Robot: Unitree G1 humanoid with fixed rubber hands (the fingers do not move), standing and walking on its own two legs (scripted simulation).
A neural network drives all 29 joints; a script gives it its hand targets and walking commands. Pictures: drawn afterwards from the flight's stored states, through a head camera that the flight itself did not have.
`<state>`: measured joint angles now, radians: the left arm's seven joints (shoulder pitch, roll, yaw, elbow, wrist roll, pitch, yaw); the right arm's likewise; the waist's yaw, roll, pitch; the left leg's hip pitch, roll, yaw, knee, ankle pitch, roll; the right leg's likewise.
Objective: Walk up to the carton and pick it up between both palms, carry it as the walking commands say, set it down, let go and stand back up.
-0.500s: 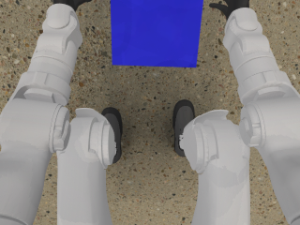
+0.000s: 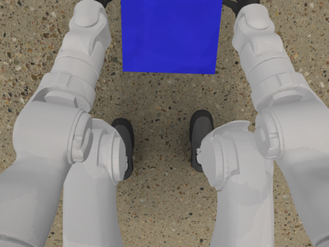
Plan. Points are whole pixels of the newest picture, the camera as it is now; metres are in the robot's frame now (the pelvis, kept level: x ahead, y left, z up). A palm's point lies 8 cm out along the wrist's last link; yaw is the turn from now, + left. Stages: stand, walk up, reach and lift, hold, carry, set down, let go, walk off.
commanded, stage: reach and lift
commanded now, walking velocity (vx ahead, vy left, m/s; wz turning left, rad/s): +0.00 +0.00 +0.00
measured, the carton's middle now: (169, 4) +0.54 -0.02 -0.28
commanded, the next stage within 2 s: none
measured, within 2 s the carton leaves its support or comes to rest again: leaves its support in 0.78 s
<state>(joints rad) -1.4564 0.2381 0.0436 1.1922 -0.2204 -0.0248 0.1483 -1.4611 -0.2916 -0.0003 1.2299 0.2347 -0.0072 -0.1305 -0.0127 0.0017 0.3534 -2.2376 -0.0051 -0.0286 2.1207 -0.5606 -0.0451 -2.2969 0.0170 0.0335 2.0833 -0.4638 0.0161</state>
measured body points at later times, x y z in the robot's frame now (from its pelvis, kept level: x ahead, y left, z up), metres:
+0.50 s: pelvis +0.00 +0.00 -0.01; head +0.37 -0.01 +0.24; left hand +0.54 +0.12 -0.20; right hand +0.53 -0.16 -0.21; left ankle +0.12 +0.13 -0.35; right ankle +0.14 -0.12 -0.35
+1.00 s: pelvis -0.01 +0.01 -0.01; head +0.36 -0.01 +0.23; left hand +0.57 +0.12 -0.17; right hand +0.55 -0.16 -0.19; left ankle +0.12 +0.13 -0.35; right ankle +0.14 -0.12 -0.35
